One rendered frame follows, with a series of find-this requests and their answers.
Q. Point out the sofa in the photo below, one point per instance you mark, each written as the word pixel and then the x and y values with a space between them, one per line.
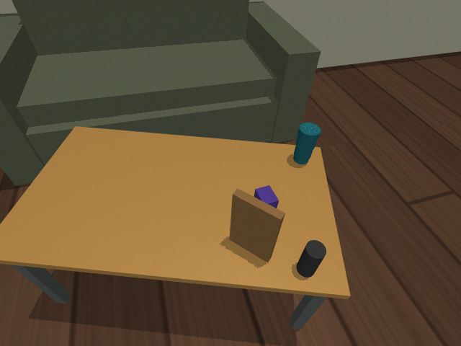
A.
pixel 229 69

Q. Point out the coffee table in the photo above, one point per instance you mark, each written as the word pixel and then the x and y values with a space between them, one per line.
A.
pixel 158 206

